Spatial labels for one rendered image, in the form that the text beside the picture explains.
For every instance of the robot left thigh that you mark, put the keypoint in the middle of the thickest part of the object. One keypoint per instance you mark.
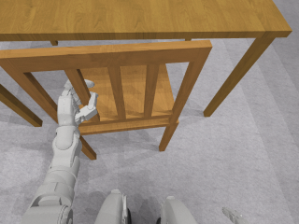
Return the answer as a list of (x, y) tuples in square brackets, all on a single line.
[(113, 209)]

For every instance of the robot left upper arm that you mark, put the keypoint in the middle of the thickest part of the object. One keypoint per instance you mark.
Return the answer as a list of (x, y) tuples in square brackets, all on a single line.
[(49, 214)]

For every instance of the chair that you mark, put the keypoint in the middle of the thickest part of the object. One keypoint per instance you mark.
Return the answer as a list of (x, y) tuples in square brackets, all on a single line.
[(131, 80)]

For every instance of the table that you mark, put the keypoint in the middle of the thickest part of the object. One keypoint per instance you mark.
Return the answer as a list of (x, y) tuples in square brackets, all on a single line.
[(78, 20)]

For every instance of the left robot forearm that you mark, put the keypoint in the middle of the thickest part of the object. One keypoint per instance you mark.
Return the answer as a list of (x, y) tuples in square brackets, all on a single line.
[(58, 185)]

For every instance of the robot right hand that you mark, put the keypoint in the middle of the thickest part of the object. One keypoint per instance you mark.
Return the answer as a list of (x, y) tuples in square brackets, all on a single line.
[(234, 216)]

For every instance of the robot left hand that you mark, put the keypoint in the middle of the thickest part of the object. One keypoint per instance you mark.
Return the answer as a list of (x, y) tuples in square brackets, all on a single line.
[(68, 103)]

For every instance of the left robot shin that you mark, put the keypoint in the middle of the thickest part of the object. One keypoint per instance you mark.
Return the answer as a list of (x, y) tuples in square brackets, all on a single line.
[(123, 221)]

